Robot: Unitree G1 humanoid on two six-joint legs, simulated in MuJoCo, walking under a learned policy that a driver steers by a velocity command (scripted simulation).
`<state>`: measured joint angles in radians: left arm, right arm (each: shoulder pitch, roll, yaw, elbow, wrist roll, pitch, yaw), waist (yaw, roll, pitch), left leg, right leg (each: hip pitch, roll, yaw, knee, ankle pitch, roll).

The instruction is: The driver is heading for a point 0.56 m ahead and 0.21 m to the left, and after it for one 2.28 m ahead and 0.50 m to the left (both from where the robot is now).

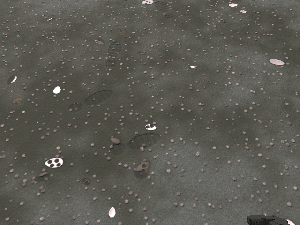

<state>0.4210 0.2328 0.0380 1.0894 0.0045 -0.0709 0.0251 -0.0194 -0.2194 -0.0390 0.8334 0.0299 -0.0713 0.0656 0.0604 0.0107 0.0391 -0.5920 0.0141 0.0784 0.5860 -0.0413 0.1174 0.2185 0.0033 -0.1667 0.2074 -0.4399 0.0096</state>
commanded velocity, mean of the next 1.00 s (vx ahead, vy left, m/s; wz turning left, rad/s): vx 0.42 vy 0.00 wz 0.56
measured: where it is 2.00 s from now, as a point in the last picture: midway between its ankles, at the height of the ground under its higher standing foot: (137, 188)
